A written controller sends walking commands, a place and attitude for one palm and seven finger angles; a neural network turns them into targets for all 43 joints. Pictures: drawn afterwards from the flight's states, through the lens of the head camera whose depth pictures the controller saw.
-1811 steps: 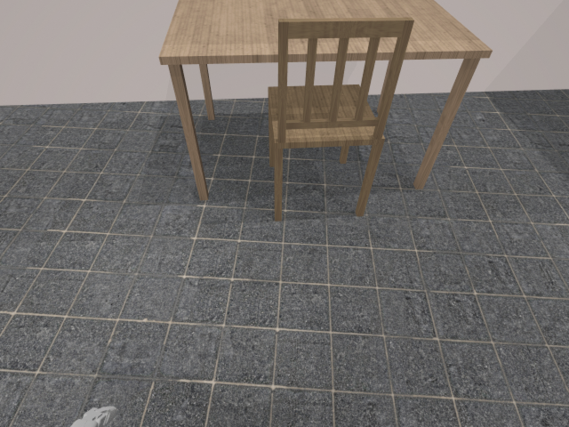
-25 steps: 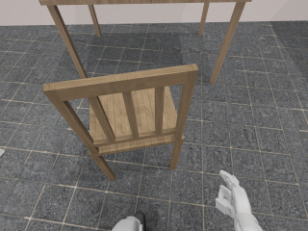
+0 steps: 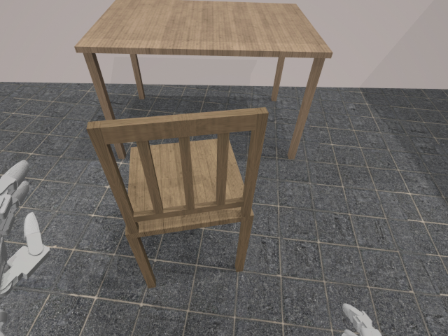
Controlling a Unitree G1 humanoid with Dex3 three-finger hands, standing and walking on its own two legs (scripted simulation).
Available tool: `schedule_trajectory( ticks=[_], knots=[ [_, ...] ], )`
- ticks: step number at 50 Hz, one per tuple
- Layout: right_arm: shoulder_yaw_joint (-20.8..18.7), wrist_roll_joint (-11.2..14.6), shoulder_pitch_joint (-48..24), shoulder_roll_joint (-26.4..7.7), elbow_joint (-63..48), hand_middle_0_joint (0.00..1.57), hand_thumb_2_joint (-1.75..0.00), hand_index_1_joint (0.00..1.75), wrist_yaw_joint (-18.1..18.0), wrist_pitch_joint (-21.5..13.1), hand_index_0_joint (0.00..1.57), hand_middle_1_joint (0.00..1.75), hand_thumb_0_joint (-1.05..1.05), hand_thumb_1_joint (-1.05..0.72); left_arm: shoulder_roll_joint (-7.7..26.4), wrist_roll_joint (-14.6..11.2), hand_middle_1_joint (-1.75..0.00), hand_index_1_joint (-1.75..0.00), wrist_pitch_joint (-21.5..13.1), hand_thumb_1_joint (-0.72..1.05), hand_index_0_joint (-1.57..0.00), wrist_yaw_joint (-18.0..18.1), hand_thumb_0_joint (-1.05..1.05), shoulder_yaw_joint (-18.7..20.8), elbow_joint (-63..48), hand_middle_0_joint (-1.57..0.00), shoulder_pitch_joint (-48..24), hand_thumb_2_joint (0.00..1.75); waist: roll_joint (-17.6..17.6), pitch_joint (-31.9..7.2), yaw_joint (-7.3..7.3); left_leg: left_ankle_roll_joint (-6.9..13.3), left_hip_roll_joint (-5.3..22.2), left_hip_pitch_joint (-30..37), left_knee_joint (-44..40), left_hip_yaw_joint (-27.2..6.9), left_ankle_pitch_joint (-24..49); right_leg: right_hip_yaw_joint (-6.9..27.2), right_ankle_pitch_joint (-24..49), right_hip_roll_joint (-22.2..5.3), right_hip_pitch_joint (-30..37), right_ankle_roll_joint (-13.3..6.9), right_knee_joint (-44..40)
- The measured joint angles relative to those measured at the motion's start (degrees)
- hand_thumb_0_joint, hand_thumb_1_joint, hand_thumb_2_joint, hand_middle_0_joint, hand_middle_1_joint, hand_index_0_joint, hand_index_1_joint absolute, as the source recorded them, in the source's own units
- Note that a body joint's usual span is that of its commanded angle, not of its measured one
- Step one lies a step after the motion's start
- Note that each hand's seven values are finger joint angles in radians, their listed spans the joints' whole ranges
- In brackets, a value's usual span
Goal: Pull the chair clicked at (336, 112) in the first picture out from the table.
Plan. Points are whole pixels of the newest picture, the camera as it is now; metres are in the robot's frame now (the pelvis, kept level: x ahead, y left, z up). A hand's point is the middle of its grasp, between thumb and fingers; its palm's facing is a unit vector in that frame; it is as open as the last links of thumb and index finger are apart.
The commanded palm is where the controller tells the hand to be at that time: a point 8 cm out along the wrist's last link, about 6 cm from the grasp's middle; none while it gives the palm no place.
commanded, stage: stop stepping back and stand still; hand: left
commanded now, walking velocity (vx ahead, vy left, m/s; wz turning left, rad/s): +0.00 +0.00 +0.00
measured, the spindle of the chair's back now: (187, 175) +0.54 +0.11 -0.08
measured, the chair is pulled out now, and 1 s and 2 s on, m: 0.63 0.63 0.63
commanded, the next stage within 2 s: let the arm hang, fingers relaxed in 0.30 s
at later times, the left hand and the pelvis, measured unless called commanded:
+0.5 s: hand (64, 291) +0.19 +0.25 +0.04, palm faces +0.24 -0.86 -0.45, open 7.4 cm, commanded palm none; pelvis -0.02 +0.00 +0.00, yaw +1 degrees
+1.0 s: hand out of the picture -0.07 +0.17 -0.16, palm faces +0.07 -0.96 -0.26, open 7.3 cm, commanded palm none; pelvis -0.01 -0.03 +0.01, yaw +3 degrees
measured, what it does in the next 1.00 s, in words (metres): stands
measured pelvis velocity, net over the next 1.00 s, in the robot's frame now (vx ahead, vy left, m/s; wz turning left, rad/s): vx -0.01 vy -0.03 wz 0.05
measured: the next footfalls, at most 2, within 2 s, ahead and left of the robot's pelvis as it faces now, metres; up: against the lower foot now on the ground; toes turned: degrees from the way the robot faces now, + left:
none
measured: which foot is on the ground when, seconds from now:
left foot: down 0.00-1.00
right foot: down 0.00-1.00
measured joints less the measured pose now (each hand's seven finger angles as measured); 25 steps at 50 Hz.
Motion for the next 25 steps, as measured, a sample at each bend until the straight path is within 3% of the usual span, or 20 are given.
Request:
schedule_trajectory(
  ticks=[5,8,11,20,22,25],
  knots=[
    [0.83,-0.06,-0.3,2.35,-0.18,0.2,-0.9,0.3,-1.39,-1.23,0.2,0.3,0.01,-0.91,4.17,0.12,-0.3,-0.3,-1.66,0.88,-0.21,0.52,0.01,3.65,-1.59,-0.22,-0.49,0.9,-3.03,1.56,1.68,-0.32,-1.21,1.51,-4.72,1.7,3.76,1.85,0.73,-1.36,-0.65,-0.46,-0.79],
    [1.4,-0.04,-1.15,3.02,-0.9,0.2,-0.9,0.3,-1.54,-2.64,0.2,0.3,0.01,-0.91,5.68,-0.08,-0.3,-0.3,-1.88,0.88,-0.21,1.01,0.01,6.46,0.84,-0.22,-2.47,0.9,-1.91,2.36,1.54,-0.23,-1.44,1.42,-7.38,1.34,5.98,1.9,3.66,-1.29,-0.61,-0.03,-3.55],
    [1.9,0.06,-2.27,3.19,-0.41,0.2,-0.9,0.3,-0.95,-3.02,0.21,0.3,0.01,-0.91,4.99,-0.47,-0.3,-0.3,-1.58,0.88,-0.21,1.14,0.01,6.67,2.82,-0.21,-2.49,0.9,-0.38,2.52,1.48,-0.31,-1.22,1.61,-9.01,1.04,7.22,1.64,5.15,-1.05,-0.1,0.55,-5.82],
    [1.89,-0.26,-2.44,2.44,0.88,0.21,-0.9,0.3,-1.27,-2.59,0.21,0.3,0.01,-0.91,0.55,0.4,-0.3,-0.3,0.46,0.88,-0.21,0.66,0.01,0.52,2.9,-0.21,-0.5,0.9,-0.07,1.1,3.01,-0.81,-0.74,2.88,-9.71,0.64,6.9,1.28,5.14,-0.5,1.63,0.04,-7.37],
    [0.92,-0.96,-3.14,0.59,3.01,0.21,-0.9,0.3,1.01,-2.94,0.21,0.3,0.01,-0.91,0.88,2.82,-0.3,-0.3,0.2,0.89,-0.21,-1.83,0.01,-2.22,10.56,-0.21,-5.38,0.9,0.78,-0.23,3.55,-0.84,-1.04,0.18,-7.28,-0.03,6.25,0.5,3.84,-0.65,-0.99,-0.24,-4.3],
    [0.03,-1.88,-5.61,-2.26,7.1,0.2,-0.9,0.3,2.88,1.01,0.21,0.3,0.01,-0.91,-2.06,4.12,-0.3,-0.3,7.0,0.89,-0.2,-5.21,0.0,-8.4,30.56,-0.2,-13.64,0.9,2.89,-1.33,3.55,-0.72,-1.76,-2.53,-3.71,-0.59,4.85,-0.11,1.28,-1.3,-3.9,0.06,0.47]
  ],
)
